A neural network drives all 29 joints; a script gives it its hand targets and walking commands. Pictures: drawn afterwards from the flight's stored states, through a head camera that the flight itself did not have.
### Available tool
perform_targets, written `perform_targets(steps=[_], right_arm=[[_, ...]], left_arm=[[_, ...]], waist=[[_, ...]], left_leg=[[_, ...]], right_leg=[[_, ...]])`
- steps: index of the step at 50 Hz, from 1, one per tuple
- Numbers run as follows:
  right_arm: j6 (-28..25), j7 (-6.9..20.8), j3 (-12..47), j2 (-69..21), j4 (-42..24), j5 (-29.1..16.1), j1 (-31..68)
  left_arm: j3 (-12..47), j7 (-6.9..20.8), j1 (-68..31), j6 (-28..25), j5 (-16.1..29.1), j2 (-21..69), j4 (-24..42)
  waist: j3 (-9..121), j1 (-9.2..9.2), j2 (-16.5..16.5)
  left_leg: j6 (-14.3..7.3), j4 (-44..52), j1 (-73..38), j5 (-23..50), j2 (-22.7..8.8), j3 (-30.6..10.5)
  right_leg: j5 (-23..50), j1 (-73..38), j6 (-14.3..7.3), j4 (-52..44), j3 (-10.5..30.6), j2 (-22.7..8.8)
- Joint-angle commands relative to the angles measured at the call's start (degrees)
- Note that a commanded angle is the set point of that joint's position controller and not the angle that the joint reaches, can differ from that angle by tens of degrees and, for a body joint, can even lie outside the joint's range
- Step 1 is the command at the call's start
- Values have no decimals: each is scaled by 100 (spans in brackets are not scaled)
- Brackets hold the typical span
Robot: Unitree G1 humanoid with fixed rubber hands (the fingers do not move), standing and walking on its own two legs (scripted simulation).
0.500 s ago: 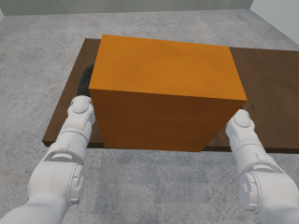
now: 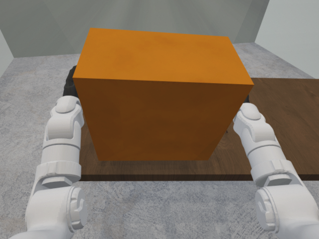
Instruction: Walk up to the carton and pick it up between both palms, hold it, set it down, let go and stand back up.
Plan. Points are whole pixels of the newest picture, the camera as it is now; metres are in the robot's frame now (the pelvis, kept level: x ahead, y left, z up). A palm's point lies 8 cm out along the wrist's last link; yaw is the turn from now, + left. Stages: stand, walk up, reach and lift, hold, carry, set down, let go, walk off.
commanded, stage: reach and lift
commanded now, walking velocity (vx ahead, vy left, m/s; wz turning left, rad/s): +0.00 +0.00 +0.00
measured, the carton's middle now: (157, 103) +0.40 +0.00 +0.17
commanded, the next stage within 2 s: hold in 1.58 s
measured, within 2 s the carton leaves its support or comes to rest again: neither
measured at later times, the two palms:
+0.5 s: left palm (66, 103) +0.36 +0.21 +0.21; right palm (242, 108) +0.35 -0.20 +0.20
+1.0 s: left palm (60, 89) +0.35 +0.21 +0.25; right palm (250, 86) +0.35 -0.20 +0.25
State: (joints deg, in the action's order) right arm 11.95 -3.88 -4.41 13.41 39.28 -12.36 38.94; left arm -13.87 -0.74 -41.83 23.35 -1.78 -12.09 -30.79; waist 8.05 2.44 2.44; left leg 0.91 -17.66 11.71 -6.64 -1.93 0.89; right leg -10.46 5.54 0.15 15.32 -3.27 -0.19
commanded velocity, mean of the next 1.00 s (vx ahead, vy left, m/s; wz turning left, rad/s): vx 0.00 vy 0.00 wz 0.00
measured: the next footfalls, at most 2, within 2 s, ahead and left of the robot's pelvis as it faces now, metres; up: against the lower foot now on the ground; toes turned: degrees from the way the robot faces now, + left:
none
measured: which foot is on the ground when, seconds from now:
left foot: down 0.00-1.00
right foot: down 0.00-1.00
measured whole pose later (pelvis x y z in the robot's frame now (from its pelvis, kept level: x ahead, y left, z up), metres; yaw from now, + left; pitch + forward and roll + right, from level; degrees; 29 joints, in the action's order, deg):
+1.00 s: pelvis -0.02 +0.00 +0.00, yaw -1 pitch +2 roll -1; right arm 34.8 -4.5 -2.7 17.8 39.3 -17.6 51.5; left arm -15.1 -1.4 -47.0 46.3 -1.7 -14.1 -23.9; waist 12.6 2.0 0.7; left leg 0.6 -18.7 15.6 -5.1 -2.8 1.6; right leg -8.3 9.7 0.0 16.1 -2.3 0.6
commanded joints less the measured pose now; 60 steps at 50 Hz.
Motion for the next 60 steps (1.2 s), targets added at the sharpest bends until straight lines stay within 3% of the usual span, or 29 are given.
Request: perform_targets(steps=[1,9,16,20,21,25,30,33,39,48,60], right_arm=[[-438,501,1660,-3193,-2399,-187,5735],[-245,485,1687,-3011,-2643,-361,5592],[17,512,2093,-2958,-3690,-782,5788],[332,528,2248,-2912,-3960,-990,5781],[565,548,2112,-2579,-3547,-1096,5496],[943,633,2097,-2614,-3550,-1228,5785],[1245,716,2108,-2867,-4040,-1611,6262],[1476,754,2029,-2875,-3719,-1651,6310],[1724,798,1738,-3029,-2759,-1394,6661],[1832,713,1579,-3030,-2376,-1553,7077],[1945,731,1564,-2691,-2481,-1922,7081]], left_arm=[[1773,1325,-4371,-38,233,3024,1442],[1945,1395,-4421,281,219,3021,2164],[2542,1160,-4475,580,684,3131,3248],[2609,1040,-4339,838,828,3046,3532],[2439,966,-3559,1070,647,3017,3056],[2373,940,-3971,1493,807,2872,3440],[2731,763,-4798,1590,1301,2941,3955],[2584,707,-4981,1716,1268,2855,3774],[2189,870,-5256,1847,1030,2832,2772],[2059,1001,-5754,1742,1266,2905,2319],[2166,843,-5942,1840,1480,3051,2880]], waist=[[2342,25,-146],[2298,222,-522],[2960,251,-685],[2924,175,-587],[2443,185,-493],[2450,104,-352],[3310,58,-589],[3249,6,-593],[2806,-98,-375],[3137,49,-362],[3166,146,-705]], left_leg=[[-9,30,-1474,1510,527,163],[162,-183,-2141,2165,504,154],[247,-461,-2464,2681,456,27],[178,-438,-2351,2467,429,-22],[126,-365,-2372,2359,292,-48],[13,-174,-1885,1678,275,-15],[29,-310,-1834,1658,287,-67],[-37,-248,-1660,1232,299,-74],[-246,67,-1006,192,324,-51],[-191,-83,-1241,735,311,-138],[106,-318,-1637,1609,238,-259]], right_leg=[[2571,-1111,330,17,192,149],[2385,-764,261,-61,28,271],[2443,-452,191,-7,1,373],[2316,-324,176,-18,58,377],[2063,-31,47,-45,74,453],[1455,-47,53,-104,148,387],[1638,68,31,-28,232,434],[1476,152,59,-64,289,391],[785,98,114,-162,427,226],[1393,-90,143,-134,469,263],[1775,2,34,-93,416,435]])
